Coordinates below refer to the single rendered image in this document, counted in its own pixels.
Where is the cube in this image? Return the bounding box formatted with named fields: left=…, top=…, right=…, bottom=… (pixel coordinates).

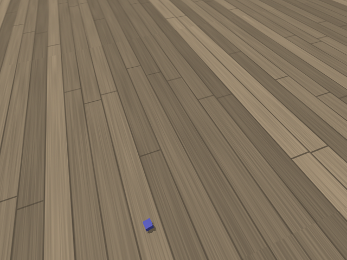
left=143, top=218, right=154, bottom=231

